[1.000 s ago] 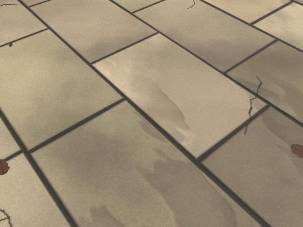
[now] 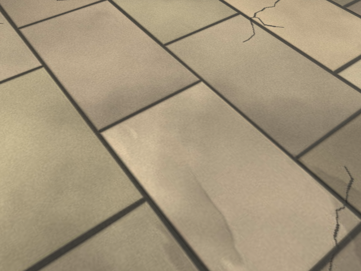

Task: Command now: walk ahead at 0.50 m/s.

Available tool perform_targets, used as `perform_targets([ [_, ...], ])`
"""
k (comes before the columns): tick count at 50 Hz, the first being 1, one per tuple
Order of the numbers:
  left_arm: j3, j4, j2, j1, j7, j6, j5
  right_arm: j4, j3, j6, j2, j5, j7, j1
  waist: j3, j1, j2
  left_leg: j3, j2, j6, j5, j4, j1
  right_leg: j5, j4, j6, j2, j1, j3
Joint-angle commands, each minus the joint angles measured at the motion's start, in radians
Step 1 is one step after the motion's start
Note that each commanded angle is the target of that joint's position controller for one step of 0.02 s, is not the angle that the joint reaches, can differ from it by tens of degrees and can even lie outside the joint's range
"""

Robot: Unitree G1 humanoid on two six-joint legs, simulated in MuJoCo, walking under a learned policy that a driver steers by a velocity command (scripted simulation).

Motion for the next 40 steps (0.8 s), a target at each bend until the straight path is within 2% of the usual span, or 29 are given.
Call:
perform_targets([
  [1,0.026,-0.056,0.062,0.033,0.009,0.005,0.004,-0.024,-0.013,-0.014,-0.075,-0.011,0.004,0.028,-0.070,0.013,0.107,-0.304,0.256,0.162,0.076,-0.303,0.180,0.107,-0.010,-0.005,-0.106,-0.176,0.045],
  [2,0.026,-0.055,0.051,0.037,0.011,0.014,0.005,-0.013,-0.015,-0.017,-0.086,-0.008,0.001,0.044,-0.054,0.020,0.105,-0.271,0.249,0.169,0.106,-0.322,0.156,0.122,-0.036,0.002,-0.110,-0.177,0.037],
  [4,0.032,-0.079,0.060,-0.024,0.015,0.022,0.012,0.005,-0.022,-0.018,-0.118,-0.008,-0.012,0.079,-0.020,0.016,0.087,-0.233,0.248,0.177,0.161,-0.347,0.156,0.198,-0.114,0.022,-0.117,-0.242,0.032],
  [7,0.033,-0.114,0.055,-0.134,0.013,0.020,0.020,0.026,-0.022,-0.008,-0.129,-0.005,-0.030,0.133,0.001,-0.010,0.073,-0.193,0.239,0.161,0.207,-0.356,0.208,0.347,-0.278,0.042,-0.115,-0.321,0.025],
  [11,0.022,-0.150,0.032,-0.268,-0.002,0.011,0.014,0.048,-0.021,-0.001,-0.139,0.005,-0.039,0.193,0.028,-0.053,0.079,-0.134,0.214,0.131,0.184,-0.363,0.245,0.485,-0.498,0.042,-0.076,-0.286,-0.013],
  [16,0.011,-0.202,0.036,-0.396,-0.031,0.000,0.003,0.093,-0.028,0.020,-0.150,0.012,-0.044,0.269,0.070,-0.089,0.082,-0.141,0.273,0.130,0.200,-0.303,0.401,0.414,-0.627,0.022,-0.049,-0.318,-0.023],
  [18,0.013,-0.213,0.051,-0.395,-0.042,-0.007,0.001,0.099,-0.035,0.028,-0.160,0.016,-0.048,0.263,0.062,-0.070,0.095,-0.146,0.298,0.117,0.273,-0.256,0.447,0.343,-0.657,-0.003,-0.036,-0.285,-0.028],
  [19,0.019,-0.208,0.066,-0.361,-0.045,-0.010,0.001,0.097,-0.038,0.032,-0.167,0.016,-0.049,0.248,0.041,-0.046,0.106,-0.142,0.301,0.107,0.360,-0.220,0.454,0.309,-0.670,-0.017,-0.019,-0.220,-0.040],
  [20,0.031,-0.191,0.091,-0.292,-0.044,-0.012,0.003,0.092,-0.040,0.036,-0.177,0.017,-0.050,0.223,-0.004,-0.002,0.120,-0.127,0.288,0.093,0.524,-0.144,0.447,0.291,-0.681,-0.035,0.015,-0.101,-0.068],
  [21,0.053,-0.144,0.129,-0.144,-0.039,-0.012,0.006,0.086,-0.035,0.040,-0.164,0.016,-0.049,0.201,-0.090,0.072,0.110,-0.089,0.239,0.070,0.648,0.022,0.407,0.309,-0.700,-0.062,0.049,0.102,-0.094],
  [22,0.076,-0.096,0.195,0.049,-0.030,-0.012,0.016,0.066,-0.021,0.040,-0.133,0.005,-0.048,0.197,-0.230,0.140,0.050,-0.048,0.184,0.035,0.497,0.291,0.222,0.338,-0.662,-0.119,-0.064,0.417,0.031],
  [23,0.099,-0.071,0.294,0.161,-0.027,-0.006,0.028,0.053,0.017,0.018,-0.008,-0.003,-0.037,0.313,-0.377,0.102,-0.200,-0.023,0.001,-0.041,-0.036,0.698,-0.198,0.213,-0.730,-0.284,-0.321,0.809,0.495],
  [24,0.073,-0.069,0.210,0.164,-0.029,-0.004,0.021,0.072,0.009,-0.010,-0.054,0.015,-0.029,0.297,-0.435,0.115,-0.206,-0.176,-0.015,-0.031,-0.414,0.847,-0.331,0.128,-0.862,-0.305,-0.360,0.838,0.711],
  [25,0.055,-0.084,0.159,0.068,-0.027,-0.006,0.014,0.043,-0.013,-0.025,-0.136,0.042,-0.025,0.198,-0.271,0.102,-0.151,-0.178,0.050,-0.011,-0.363,0.895,-0.417,0.114,-0.875,-0.245,-0.323,0.706,0.559],
  [26,0.043,-0.107,0.124,-0.024,-0.026,-0.005,0.015,0.026,-0.015,-0.029,-0.141,0.045,-0.029,0.130,-0.175,0.073,-0.077,-0.147,0.107,-0.004,-0.264,0.855,-0.399,0.174,-0.898,-0.208,-0.281,0.544,0.415],
  [27,0.033,-0.114,0.093,-0.086,-0.030,-0.006,0.022,0.023,-0.020,-0.023,-0.130,0.032,-0.037,0.097,-0.102,0.042,-0.027,-0.131,0.141,-0.007,-0.198,0.786,-0.356,0.245,-0.936,-0.188,-0.239,0.396,0.318],
  [28,0.024,-0.113,0.067,-0.113,-0.034,-0.010,0.031,0.027,-0.027,-0.008,-0.116,0.022,-0.042,0.113,-0.074,0.006,-0.041,-0.137,0.171,-0.007,-0.152,0.728,-0.289,0.281,-0.970,-0.168,-0.201,0.304,0.246],
  [29,0.023,-0.106,0.062,-0.114,-0.037,-0.012,0.034,0.034,-0.025,0.007,-0.090,0.020,-0.044,0.137,-0.067,-0.013,-0.059,-0.135,0.178,-0.010,-0.127,0.697,-0.241,0.290,-0.999,-0.167,-0.186,0.252,0.213],
  [30,0.025,-0.096,0.071,-0.100,-0.036,-0.015,0.031,0.038,-0.023,0.018,-0.068,0.017,-0.045,0.151,-0.059,-0.022,-0.057,-0.126,0.181,-0.017,-0.115,0.672,-0.226,0.319,-1.020,-0.176,-0.179,0.223,0.186],
  [32,0.032,-0.077,0.103,-0.067,-0.027,-0.019,0.031,0.023,-0.027,0.029,-0.068,0.012,-0.049,0.113,-0.029,-0.027,-0.043,-0.121,0.187,-0.033,-0.046,0.599,-0.272,0.365,-1.051,-0.189,-0.177,0.209,0.144],
  [35,0.035,-0.056,0.119,-0.018,-0.009,-0.012,0.028,-0.014,-0.031,0.028,-0.070,0.002,-0.047,0.000,0.000,-0.002,-0.030,-0.119,0.187,-0.054,0.108,0.428,-0.355,0.394,-1.069,-0.177,-0.171,0.252,0.104],
  [40,0.035,-0.022,0.131,0.059,0.003,-0.005,0.014,-0.058,-0.018,0.019,-0.047,0.011,-0.030,-0.164,0.037,0.048,-0.033,-0.077,0.141,-0.057,0.263,0.176,-0.318,0.361,-1.077,-0.146,-0.150,0.301,0.037],
])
